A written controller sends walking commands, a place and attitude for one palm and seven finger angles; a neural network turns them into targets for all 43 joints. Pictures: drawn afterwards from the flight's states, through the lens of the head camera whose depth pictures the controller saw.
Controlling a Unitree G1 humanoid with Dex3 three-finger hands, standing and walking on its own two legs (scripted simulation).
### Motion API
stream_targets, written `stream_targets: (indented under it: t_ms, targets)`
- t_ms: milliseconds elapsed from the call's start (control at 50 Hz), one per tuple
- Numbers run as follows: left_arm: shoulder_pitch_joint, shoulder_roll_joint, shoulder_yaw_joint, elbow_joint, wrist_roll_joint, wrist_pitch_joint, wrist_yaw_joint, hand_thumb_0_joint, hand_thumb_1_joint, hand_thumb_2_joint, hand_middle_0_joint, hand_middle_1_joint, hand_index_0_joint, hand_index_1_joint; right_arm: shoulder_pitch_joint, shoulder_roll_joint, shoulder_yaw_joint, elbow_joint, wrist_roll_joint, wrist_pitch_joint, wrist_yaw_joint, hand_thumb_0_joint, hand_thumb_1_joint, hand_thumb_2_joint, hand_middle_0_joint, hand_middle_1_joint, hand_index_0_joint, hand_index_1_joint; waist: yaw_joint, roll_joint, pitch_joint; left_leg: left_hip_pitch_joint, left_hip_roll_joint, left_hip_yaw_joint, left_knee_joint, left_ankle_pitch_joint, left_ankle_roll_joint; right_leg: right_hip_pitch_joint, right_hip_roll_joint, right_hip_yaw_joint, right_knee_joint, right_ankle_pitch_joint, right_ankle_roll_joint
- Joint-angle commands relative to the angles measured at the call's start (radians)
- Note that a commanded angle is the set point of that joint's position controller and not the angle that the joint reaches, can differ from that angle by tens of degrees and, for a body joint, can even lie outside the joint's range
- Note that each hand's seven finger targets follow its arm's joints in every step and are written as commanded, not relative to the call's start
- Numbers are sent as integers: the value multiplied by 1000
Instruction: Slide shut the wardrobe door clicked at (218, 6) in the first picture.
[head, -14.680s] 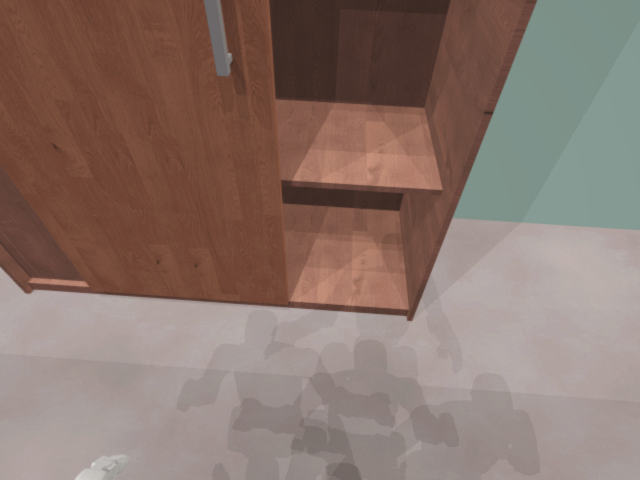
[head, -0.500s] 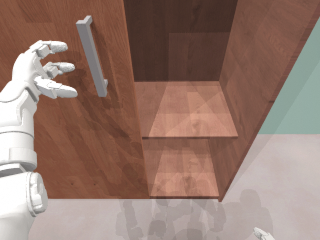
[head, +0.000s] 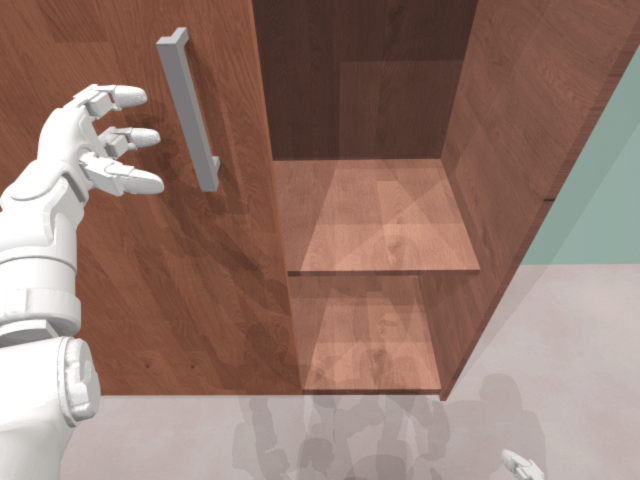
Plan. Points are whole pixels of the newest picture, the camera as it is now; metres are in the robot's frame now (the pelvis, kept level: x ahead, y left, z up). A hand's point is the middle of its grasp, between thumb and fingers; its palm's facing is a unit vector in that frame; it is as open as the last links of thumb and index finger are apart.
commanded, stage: move the hooked fingers beside the handle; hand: left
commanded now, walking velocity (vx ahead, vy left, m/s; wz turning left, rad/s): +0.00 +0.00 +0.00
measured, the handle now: (196, 116) +0.49 +0.17 +0.24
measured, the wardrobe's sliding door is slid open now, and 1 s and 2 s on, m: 0.43 0.43 0.43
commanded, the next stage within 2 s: none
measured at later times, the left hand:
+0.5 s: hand (123, 148) +0.40 +0.23 +0.25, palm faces +0.05 -1.00 -0.04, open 14.0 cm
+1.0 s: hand (127, 144) +0.42 +0.23 +0.24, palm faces +0.06 -1.00 -0.04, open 14.0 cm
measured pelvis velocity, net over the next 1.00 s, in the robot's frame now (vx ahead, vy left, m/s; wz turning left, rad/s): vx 0.00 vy -0.01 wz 0.00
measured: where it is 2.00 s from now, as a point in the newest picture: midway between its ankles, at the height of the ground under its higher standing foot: outside the picture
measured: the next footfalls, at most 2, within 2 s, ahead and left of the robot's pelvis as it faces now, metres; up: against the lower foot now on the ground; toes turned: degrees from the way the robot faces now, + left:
none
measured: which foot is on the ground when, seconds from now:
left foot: down 0.00-1.00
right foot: down 0.00-1.00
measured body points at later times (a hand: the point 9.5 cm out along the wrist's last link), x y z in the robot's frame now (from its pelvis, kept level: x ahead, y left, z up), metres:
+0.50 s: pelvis +0.00 +0.00 +0.00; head -0.01 -0.02 +0.45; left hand +0.40 +0.28 +0.25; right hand +0.12 -0.27 -0.10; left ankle +0.00 +0.10 -0.74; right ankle -0.04 -0.10 -0.74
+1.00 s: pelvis +0.00 -0.01 +0.00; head -0.01 -0.03 +0.45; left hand +0.41 +0.28 +0.24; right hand +0.10 -0.28 -0.11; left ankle +0.00 +0.10 -0.74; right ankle -0.04 -0.10 -0.74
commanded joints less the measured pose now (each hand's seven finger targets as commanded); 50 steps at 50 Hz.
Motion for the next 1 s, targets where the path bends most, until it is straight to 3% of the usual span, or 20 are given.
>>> stream_targets:
  t_ms: [0, 80, 100, 120, 200, 260, 340, 420, 480, 520, 560, 620, 680, 740, 780, 800, 820, 900, 940, 980]
  targets:
    - [-536, 260, 41, -290, -21, -95, 19, 0, -500, 300, -300, -1200, -300, -1200, -59, -146, -58, -133, -6, -56, -13, 0, -900, -900, 200, 300, 200, 300, -10, 21, -275, 243, 26, -95, -20, 287, 19, -47, -12, 43, -42, 320, -13]
    - [-517, 290, 97, -361, -19, -123, 26, 0, -500, 300, -300, -1200, -300, -1200, -60, -141, -59, -138, -14, -63, -15, 0, -900, -900, 200, 300, 200, 300, 1, 24, -363, 312, 30, -98, -14, 382, 16, -3, -8, 45, -27, 394, -10]
    - [-492, 319, 106, -335, -31, -112, 26, 0, -500, 300, -300, -1200, -300, -1200, -61, -148, -60, -132, -11, -63, -8, 0, -900, -900, 200, 300, 200, 300, 17, 20, -341, 282, 27, -96, -14, 384, 13, 1, -11, 42, -33, 395, -14]
    - [-474, 300, 111, -325, -22, -110, 25, 0, -500, 300, -300, -1200, -300, -1200, -59, -141, -57, -128, -13, -59, -12, 0, -900, -900, 200, 300, 200, 300, 4, 2, -320, 274, 31, -89, -16, 373, 18, 7, -8, 43, -26, 404, -10]
    - [-360, 298, 96, -196, -12, -42, 11, 0, -500, 300, -300, -1200, -300, -1200, -57, -151, -57, -130, -3, -44, -6, 0, -900, -900, 200, 300, 200, 300, 22, -21, -218, 178, 23, -75, -30, 308, 20, -4, -13, 37, -38, 370, -13]
    - [-345, 295, 93, -174, -7, -20, -5, 0, -500, 300, -300, -1200, -300, -1200, -57, -150, -56, -141, -1, -31, -13, 0, -900, -900, 200, 300, 200, 300, 6, -48, -192, 154, 23, -65, -31, 265, 26, -14, -14, 43, -39, 361, -7]
    - [-449, 271, 64, -382, -26, -77, -18, 0, -500, 300, -300, -1200, -300, -1200, -80, -141, -61, -168, -4, -43, -12, 0, -900, -900, 200, 300, 200, 300, -5, 38, -306, 264, 24, -76, -9, 339, 26, -9, -10, 48, -32, 395, -9]
    - [-511, 267, 76, -442, -50, -118, -7, 0, -500, 300, -300, -1200, -300, -1200, -89, -139, -58, -143, -7, -61, -17, 0, -900, -900, 200, 300, 200, 300, -15, 54, -322, 317, 26, -89, -5, 337, 24, -28, -5, 49, -41, 372, -9]
    - [-461, 227, 54, -352, -44, -83, 1, 0, -500, 300, -300, -1200, -300, -1200, -93, -137, -51, -127, -4, -62, -20, 0, -900, -900, 200, 300, 200, 300, -8, 47, -260, 273, 24, -90, -21, 299, 19, -41, -8, 41, -43, 340, -11]
    - [-406, 224, 48, -215, -36, -38, 12, 0, -500, 300, -300, -1200, -300, -1200, -89, -139, -47, -109, 1, -49, -20, 0, -900, -900, 200, 300, 200, 300, -8, -5, -155, 180, 22, -81, -35, 209, 21, -61, -12, 41, -54, 281, -7]
    - [-409, 251, 56, -139, -19, -10, 17, 0, -500, 300, -300, -1200, -300, -1200, -79, -148, -49, -105, 3, -40, -24, 0, -900, -900, 200, 300, 200, 300, -9, -55, -130, 137, 22, -81, -43, 171, 23, -69, -15, 41, -57, 254, -5]
    - [-446, 271, 57, -190, -6, -29, 19, 0, -500, 300, -300, -1200, -300, -1200, -77, -143, -51, -129, 0, -37, -20, 0, -900, -900, 200, 300, 200, 300, -5, -20, -217, 169, 16, -75, -29, 207, 26, -38, -20, 52, -47, 294, -7]
    - [-518, 329, 94, -269, -7, -91, 13, 0, -500, 300, -300, -1200, -300, -1200, -74, -139, -52, -144, -5, -41, -23, 0, -900, -900, 200, 300, 200, 300, -6, -19, -304, 207, 17, -75, -18, 263, 29, 13, -18, 61, -35, 362, -5]
    - [-560, 330, 101, -367, -20, -152, 3, 0, -500, 300, -300, -1200, -300, -1200, -78, -134, -52, -151, -9, -58, -20, 0, -900, -900, 200, 300, 200, 300, -4, 36, -374, 278, 19, -80, -11, 321, 28, 33, -14, 62, -31, 403, -7]
    - [-534, 318, 102, -319, -23, -143, -6, 0, -500, 300, -300, -1200, -300, -1200, -73, -135, -51, -140, -8, -60, -21, 0, -900, -900, 200, 300, 200, 300, -8, 28, -341, 277, 19, -76, -11, 326, 28, 16, -11, 57, -35, 406, -6]
    - [-501, 363, 118, -237, -39, -118, -7, 0, -500, 300, -300, -1200, -300, -1200, -66, -150, -55, -126, 0, -61, -10, 0, -900, -900, 200, 300, 200, 300, 12, -11, -285, 210, 10, -79, -16, 301, 26, 11, -15, 52, -49, 391, -9]
    - [-464, 297, 95, -201, -30, -107, -15, 0, -500, 300, -300, -1200, -300, -1200, -62, -139, -50, -121, -2, -56, -18, 0, -900, -900, 200, 300, 200, 300, -11, -14, -238, 200, 20, -66, -22, 260, 30, -6, -12, 54, -41, 370, -3]
    - [-389, 273, 42, -91, -16, -28, -27, 0, -500, 300, -300, -1200, -300, -1200, -55, -155, -55, -127, 12, -51, -6, 0, -900, -900, 200, 300, 200, 300, 6, -11, -159, 128, 7, -65, -25, 223, 27, -47, -19, 45, -52, 330, -8]
    - [-398, 252, 36, -141, -12, -33, -33, 0, -500, 300, -300, -1200, -300, -1200, -51, -152, -57, -136, 6, -45, -12, 0, -900, -900, 200, 300, 200, 300, -10, -15, -194, 156, 15, -65, -19, 222, 31, -49, -14, 50, -46, 329, -4]
    - [-460, 294, 67, -224, -18, -63, -33, 0, -500, 300, -300, -1200, -300, -1200, -48, -154, -62, -143, 0, -48, -14, 0, -900, -900, 200, 300, 200, 300, -12, -17, -262, 184, 16, -70, -12, 252, 31, -23, -13, 53, -38, 357, -4]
